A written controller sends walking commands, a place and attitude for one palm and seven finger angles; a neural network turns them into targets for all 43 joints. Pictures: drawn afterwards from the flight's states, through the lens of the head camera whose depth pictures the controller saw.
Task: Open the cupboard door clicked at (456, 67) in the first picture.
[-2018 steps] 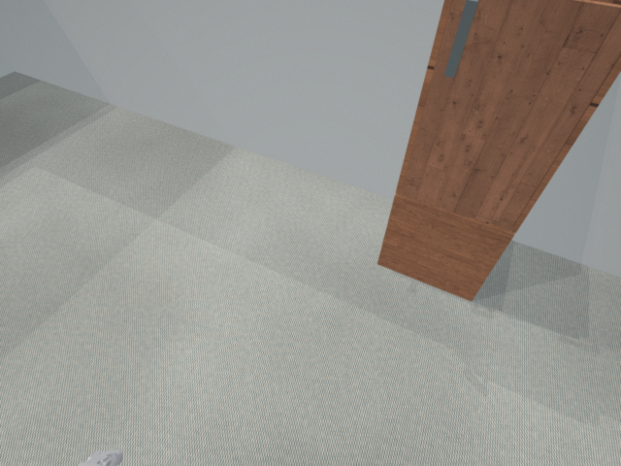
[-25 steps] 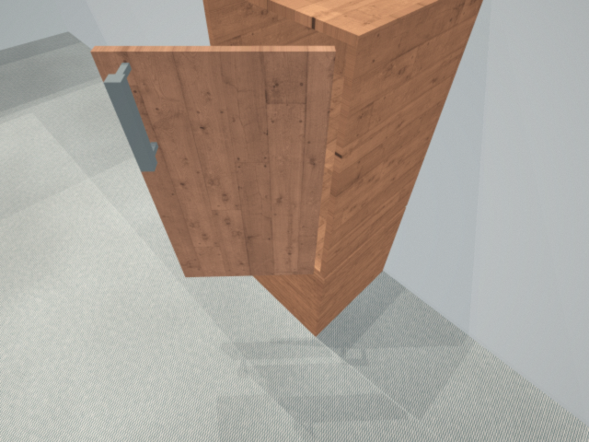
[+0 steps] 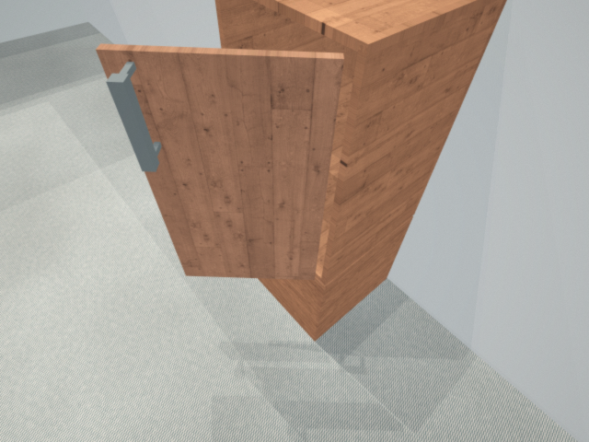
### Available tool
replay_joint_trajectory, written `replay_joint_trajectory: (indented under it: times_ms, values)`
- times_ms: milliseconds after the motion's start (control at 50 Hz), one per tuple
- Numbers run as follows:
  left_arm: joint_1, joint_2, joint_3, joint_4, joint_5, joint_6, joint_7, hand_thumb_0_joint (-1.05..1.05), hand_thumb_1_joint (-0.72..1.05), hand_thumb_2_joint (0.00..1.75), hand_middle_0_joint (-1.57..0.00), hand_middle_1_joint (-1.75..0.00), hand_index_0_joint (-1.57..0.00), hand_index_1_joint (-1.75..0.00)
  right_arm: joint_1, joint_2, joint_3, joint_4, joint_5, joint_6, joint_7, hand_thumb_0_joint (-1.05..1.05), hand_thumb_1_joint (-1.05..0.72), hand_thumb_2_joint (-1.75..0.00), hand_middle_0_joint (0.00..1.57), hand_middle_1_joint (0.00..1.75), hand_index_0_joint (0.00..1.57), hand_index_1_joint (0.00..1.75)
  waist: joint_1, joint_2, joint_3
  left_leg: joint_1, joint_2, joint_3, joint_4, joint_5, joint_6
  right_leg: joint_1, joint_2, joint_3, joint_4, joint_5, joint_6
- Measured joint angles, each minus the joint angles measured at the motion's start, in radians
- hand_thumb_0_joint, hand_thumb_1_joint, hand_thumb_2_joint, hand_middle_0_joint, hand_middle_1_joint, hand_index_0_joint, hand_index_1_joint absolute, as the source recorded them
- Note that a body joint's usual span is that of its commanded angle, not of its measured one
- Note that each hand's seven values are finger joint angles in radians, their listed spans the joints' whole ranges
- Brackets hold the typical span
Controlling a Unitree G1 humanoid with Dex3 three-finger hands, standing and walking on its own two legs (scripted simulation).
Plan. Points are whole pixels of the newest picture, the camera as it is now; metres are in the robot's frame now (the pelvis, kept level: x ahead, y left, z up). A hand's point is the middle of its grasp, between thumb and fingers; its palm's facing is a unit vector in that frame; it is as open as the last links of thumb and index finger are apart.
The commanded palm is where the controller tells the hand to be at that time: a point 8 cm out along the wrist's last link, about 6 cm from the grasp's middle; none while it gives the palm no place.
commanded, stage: look again from close up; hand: left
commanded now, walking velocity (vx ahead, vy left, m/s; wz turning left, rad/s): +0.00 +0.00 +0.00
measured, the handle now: (140, 119) +0.52 +0.28 +0.15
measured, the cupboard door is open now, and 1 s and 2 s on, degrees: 48 48 48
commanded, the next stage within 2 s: shuffle to correct the standing spot in 0.58 s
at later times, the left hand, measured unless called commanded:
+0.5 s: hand out of the picture -0.01 +0.17 -0.18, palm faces +0.03 -0.98 -0.20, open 7.3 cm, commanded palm none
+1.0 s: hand out of the picture -0.04 +0.19 -0.18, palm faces +0.11 -0.97 -0.20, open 7.4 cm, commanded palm none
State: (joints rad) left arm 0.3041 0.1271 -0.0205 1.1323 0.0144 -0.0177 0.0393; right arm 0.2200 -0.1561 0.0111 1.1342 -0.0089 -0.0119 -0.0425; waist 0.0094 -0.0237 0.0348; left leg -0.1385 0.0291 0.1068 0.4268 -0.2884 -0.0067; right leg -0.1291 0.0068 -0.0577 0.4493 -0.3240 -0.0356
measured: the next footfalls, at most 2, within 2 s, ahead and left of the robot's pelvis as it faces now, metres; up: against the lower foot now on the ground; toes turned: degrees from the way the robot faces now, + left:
none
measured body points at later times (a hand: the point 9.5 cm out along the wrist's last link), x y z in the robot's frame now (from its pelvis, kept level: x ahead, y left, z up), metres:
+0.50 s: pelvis +0.00 -0.01 +0.00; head +0.01 -0.01 +0.45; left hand -0.01 +0.22 -0.16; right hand -0.02 -0.21 -0.16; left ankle -0.04 +0.12 -0.74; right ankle -0.05 -0.09 -0.74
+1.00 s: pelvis -0.02 +0.02 -0.01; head +0.00 +0.02 +0.44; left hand -0.04 +0.24 -0.17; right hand +0.00 -0.21 -0.16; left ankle -0.04 +0.12 -0.74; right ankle -0.05 -0.09 -0.74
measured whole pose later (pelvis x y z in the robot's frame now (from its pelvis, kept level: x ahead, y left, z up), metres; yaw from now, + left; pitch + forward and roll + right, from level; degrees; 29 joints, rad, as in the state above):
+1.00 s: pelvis -0.02 +0.02 -0.01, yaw +2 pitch +0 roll +1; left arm 0.30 0.14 0.03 1.08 0.02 0.00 0.05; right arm 0.26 -0.15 -0.02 1.08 -0.01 0.03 -0.03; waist 0.02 -0.02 0.04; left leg -0.22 0.00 0.10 0.53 -0.31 0.00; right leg -0.19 -0.03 -0.08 0.55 -0.35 -0.02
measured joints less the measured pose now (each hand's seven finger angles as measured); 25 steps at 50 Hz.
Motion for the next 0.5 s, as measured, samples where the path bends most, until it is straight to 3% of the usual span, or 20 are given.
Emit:
replay_joint_trajectory:
  times_ms: [500]
  values:
    - [-0.022,0.028,0.016,-0.014,-0.006,-0.003,0.004,0.01,0.92,0.9,-0.2,-0.3,-0.2,-0.3,0.068,0.039,0.008,0.026,-0.002,0.002,0.003,0.01,-0.92,-0.9,0.2,0.3,0.2,0.3,-0.013,0.008,-0.007,0.009,0.005,-0.013,-0.016,0.016,-0.01,0.014,0.006,-0.013,-0.016,0.01,-0.011]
